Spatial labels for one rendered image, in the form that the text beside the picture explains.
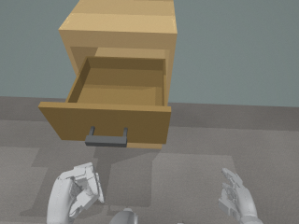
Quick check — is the robot left thigh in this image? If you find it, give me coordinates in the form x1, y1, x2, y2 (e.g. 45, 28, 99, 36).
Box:
109, 211, 138, 224

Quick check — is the handle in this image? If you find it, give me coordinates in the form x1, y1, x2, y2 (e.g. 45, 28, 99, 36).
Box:
84, 126, 128, 147

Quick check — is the robot left hand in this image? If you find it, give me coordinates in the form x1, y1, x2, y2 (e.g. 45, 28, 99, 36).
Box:
46, 162, 106, 224

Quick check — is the drawer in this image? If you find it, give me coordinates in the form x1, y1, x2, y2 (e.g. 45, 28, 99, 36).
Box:
38, 56, 172, 145

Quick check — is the robot right hand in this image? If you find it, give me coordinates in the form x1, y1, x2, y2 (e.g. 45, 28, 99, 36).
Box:
219, 167, 258, 222

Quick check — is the cabinet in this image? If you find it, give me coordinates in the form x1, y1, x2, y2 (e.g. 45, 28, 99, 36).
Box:
58, 0, 178, 149

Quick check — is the robot left shin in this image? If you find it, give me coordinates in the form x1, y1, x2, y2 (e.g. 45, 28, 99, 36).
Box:
123, 208, 133, 212

